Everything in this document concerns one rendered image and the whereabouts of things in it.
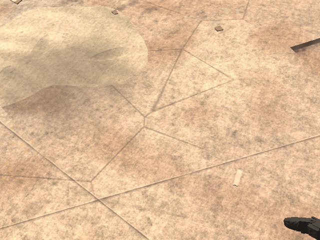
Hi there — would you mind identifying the robot right hand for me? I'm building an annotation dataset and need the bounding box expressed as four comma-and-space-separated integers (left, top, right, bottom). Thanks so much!
283, 216, 320, 240

